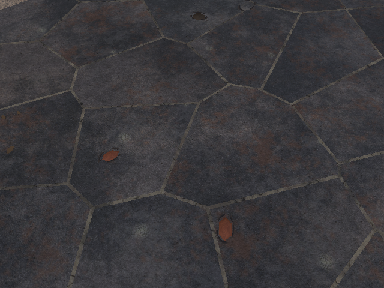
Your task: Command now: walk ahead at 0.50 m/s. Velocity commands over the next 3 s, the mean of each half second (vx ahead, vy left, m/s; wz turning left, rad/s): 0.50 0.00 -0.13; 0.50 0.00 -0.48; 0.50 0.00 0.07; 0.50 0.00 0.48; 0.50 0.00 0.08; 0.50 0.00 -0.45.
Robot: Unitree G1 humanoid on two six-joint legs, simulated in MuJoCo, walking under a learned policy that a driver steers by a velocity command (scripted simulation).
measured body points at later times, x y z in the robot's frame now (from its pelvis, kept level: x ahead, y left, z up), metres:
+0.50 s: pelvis +0.26 +0.03 +0.00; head +0.28 +0.03 +0.45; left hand +0.42 +0.24 -0.13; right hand +0.18 -0.20 -0.14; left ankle +0.17 +0.09 -0.74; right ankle +0.42 -0.11 -0.69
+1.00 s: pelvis +0.52 -0.05 +0.01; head +0.54 -0.07 +0.46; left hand +0.60 +0.21 -0.12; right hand +0.60 -0.33 -0.11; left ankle +0.73 +0.07 -0.67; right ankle +0.44 -0.07 -0.74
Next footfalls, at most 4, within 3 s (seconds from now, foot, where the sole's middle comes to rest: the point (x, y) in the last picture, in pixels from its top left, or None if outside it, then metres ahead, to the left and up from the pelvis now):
0.06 left None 0.21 0.10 -0.77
0.64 right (236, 285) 0.48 -0.08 -0.77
1.20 left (225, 193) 0.84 -0.04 -0.77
1.72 right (286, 157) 1.03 -0.30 -0.77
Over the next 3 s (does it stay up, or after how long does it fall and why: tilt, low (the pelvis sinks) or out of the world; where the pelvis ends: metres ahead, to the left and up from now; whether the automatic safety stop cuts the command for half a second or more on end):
stays up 1.54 -0.21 0.01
